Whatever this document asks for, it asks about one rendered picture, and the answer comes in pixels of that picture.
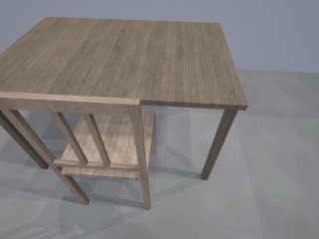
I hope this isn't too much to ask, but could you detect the table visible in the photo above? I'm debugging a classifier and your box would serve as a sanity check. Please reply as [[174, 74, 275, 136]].
[[0, 17, 248, 180]]

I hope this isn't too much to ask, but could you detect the chair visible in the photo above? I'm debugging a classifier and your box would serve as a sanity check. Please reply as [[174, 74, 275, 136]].
[[0, 92, 157, 210]]

